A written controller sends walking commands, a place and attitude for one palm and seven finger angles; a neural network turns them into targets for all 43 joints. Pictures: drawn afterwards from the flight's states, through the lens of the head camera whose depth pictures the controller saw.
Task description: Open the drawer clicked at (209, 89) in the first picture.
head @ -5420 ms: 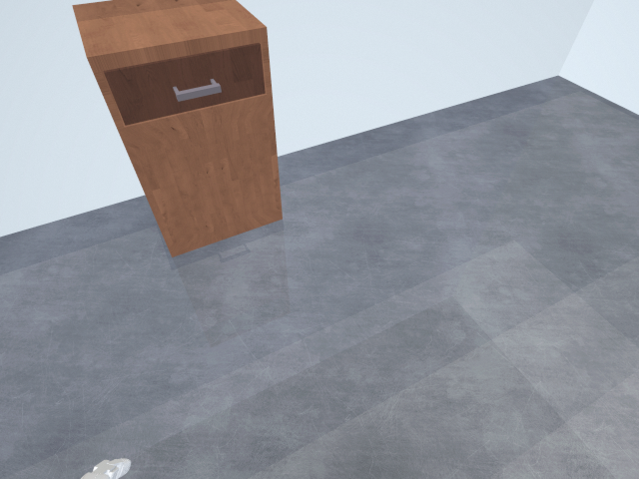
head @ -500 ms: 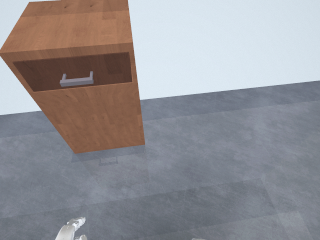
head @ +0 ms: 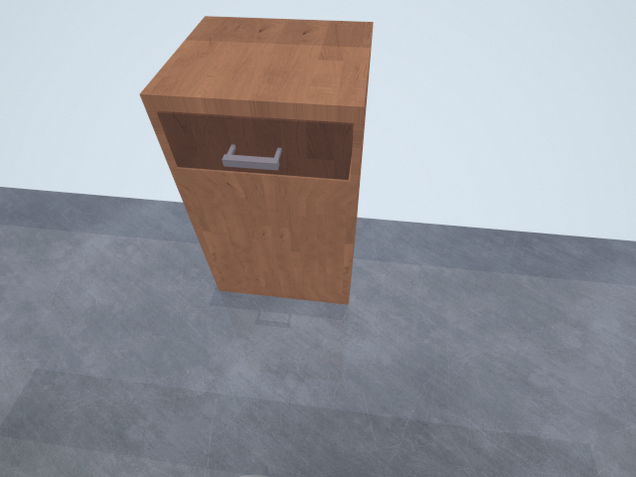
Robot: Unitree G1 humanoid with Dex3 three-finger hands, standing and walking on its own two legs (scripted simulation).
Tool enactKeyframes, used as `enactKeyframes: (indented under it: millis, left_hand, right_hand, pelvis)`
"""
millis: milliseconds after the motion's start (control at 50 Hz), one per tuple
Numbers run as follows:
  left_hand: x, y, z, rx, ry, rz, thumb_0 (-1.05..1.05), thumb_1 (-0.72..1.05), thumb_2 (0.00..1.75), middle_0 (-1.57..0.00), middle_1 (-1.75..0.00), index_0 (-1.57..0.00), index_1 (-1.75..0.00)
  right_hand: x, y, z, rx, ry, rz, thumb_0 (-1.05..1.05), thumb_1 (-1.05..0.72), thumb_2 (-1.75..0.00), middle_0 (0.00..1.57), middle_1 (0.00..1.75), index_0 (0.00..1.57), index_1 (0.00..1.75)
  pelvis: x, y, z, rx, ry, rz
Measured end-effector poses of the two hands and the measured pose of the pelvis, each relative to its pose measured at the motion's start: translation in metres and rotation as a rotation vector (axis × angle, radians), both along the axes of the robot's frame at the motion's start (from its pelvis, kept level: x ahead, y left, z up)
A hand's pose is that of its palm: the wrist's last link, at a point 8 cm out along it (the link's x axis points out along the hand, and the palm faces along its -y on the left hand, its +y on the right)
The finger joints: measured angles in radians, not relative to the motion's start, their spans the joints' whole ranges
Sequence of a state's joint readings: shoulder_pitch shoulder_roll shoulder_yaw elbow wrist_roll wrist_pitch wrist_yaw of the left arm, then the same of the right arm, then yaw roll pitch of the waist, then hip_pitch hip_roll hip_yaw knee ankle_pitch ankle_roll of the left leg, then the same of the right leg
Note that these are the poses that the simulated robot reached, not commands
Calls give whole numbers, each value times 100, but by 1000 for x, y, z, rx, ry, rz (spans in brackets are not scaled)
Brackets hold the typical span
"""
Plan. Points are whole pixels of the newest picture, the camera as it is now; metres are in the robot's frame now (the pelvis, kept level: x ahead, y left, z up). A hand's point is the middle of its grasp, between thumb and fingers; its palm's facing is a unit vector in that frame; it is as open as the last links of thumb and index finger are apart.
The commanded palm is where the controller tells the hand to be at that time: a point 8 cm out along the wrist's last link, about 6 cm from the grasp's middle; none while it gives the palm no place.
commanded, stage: take the last steps up to it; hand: left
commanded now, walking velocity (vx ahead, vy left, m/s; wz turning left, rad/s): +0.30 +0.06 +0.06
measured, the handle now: (253, 156) +0.78 +0.25 -0.09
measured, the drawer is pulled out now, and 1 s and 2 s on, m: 0.00 0.00 0.00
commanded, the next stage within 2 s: come to a stop and stand still in 0.60 s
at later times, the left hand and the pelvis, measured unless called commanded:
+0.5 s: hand (190, 426) +0.21 +0.23 -0.17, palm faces +0.01 -0.98 -0.18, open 7.4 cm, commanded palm none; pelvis +0.13 +0.05 -0.01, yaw +0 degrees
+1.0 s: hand (223, 362) +0.31 +0.21 -0.17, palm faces +0.03 -0.97 -0.24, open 7.3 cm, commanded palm none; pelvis +0.25 +0.03 -0.01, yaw -2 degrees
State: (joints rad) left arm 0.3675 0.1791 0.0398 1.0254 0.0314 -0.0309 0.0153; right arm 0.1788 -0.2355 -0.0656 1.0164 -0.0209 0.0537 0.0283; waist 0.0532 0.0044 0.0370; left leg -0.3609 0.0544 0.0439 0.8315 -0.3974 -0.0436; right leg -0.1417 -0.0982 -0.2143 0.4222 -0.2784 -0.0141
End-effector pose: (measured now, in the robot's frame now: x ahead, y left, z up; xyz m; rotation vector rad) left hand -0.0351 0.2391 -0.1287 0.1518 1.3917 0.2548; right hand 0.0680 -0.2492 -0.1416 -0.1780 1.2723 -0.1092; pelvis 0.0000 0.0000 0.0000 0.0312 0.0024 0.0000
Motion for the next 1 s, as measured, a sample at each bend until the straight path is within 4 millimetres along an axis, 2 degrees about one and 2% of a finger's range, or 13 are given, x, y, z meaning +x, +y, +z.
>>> enactKeyframes:
  millis: [60, 120, 160, 200, 240, 280, 420, 520, 620, 680, 760, 880, 1000]
  left_hand:
    - [-30, 11, -6, -22, 85, 53, 0, 91, 90, -20, -29, -20, -30]
    - [-50, 25, -19, -55, 168, 90, 0, 91, 90, -20, -29, -20, -30]
    - [-51, 33, -25, -72, 214, 87, 0, 91, 90, -20, -29, -20, -30]
    - [-36, 40, -25, -82, 219, 65, 0, 91, 90, -20, -29, -19, -30]
    - [-9, 46, -25, -88, 184, 42, 1, 91, 90, -20, -29, -19, -30]
    - [25, 51, -24, -90, 125, 18, 1, 91, 90, -20, -29, -19, -30]
    - [159, 54, -20, -77, -91, -56, 0, 91, 90, -20, -29, -19, -30]
    - [253, 40, -16, -61, -181, -137, 0, 91, 90, -20, -29, -19, -30]
    - [335, 14, -21, -34, -262, -211, 0, 91, 90, -20, -29, -19, -30]
    - [355, 2, -19, -32, -288, -202, 0, 91, 90, -20, -29, -19, -30]
    - [352, -8, -12, -33, -231, -161, 0, 91, 90, -20, -29, -20, -30]
    - [350, 2, -5, 7, -157, -126, -2, 94, 90, -20, -29, -20, -30]
    - [339, 18, -11, -5, -107, -84, -1, 92, 90, -20, -29, -20, -30]
  right_hand:
    - [36, 21, 7, -7, -65, 49, 1, -91, -90, 20, 30, 20, 29]
    - [68, 45, 10, -20, -149, 80, 1, -91, -90, 20, 30, 20, 29]
    - [78, 59, 10, -24, -188, 73, 1, -91, -90, 20, 30, 20, 29]
    - [77, 70, 12, -19, -191, 51, 1, -91, -90, 20, 30, 20, 29]
    - [67, 79, 11, -13, -160, 23, 1, -91, -90, 20, 30, 20, 29]
    - [57, 77, 12, -35, -132, -29, -1, -94, -90, 20, 30, 21, 30]
    - [7, 76, 2, -38, 100, -100, 0, -94, -90, 20, 30, 20, 30]
    - [-18, 80, -7, 2, 255, -170, 0, -92, -90, 20, 30, 20, 29]
    - [-15, 77, -24, 57, 377, -227, 1, -92, -90, 20, 30, 20, 29]
    - [13, 68, -28, 72, 377, -227, 1, -91, -90, 20, 30, 20, 29]
    - [79, 53, -25, 66, 272, -189, 1, -91, -90, 20, 30, 20, 29]
    - [176, 44, -21, 56, 102, -138, 1, -92, -90, 20, 30, 20, 29]
    - [233, 39, -14, 2, 22, -95, 2, -94, -90, 20, 30, 20, 29]
  pelvis:
    - [9, 14, -2, -9, -1, 8]
    - [22, 33, -11, -33, -4, 11]
    - [30, 43, -14, -30, -16, 0]
    - [40, 50, -12, -31, -24, -12]
    - [50, 56, -8, -34, -28, -9]
    - [59, 60, -5, -30, -30, -5]
    - [102, 61, -4, -10, -27, -1]
    - [140, 50, -11, -3, -24, -12]
    - [186, 27, -28, -7, -25, -28]
    - [204, 17, -28, -17, -35, -19]
    - [225, 10, -15, -23, -29, -13]
    - [245, 10, -6, -15, -6, -24]
    - [254, 26, -8, -17, -8, -28]
